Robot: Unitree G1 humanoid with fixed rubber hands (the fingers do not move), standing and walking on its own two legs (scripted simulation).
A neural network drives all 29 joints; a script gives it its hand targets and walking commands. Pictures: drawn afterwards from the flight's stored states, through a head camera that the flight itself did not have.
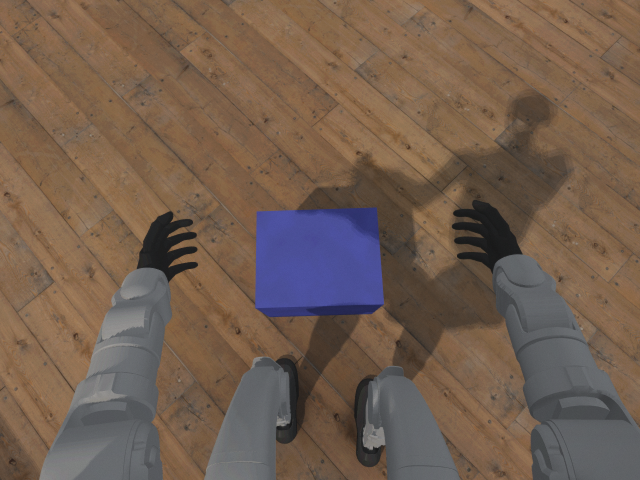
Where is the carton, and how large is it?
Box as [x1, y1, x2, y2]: [255, 207, 383, 316]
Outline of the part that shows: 376,207 257,211 255,307 269,316 371,313 383,304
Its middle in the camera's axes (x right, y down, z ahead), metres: +0.00 +0.06 +0.99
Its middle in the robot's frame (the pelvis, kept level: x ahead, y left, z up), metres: +0.47 +0.03 -0.57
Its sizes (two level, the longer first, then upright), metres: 0.284 0.227 0.232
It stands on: the floor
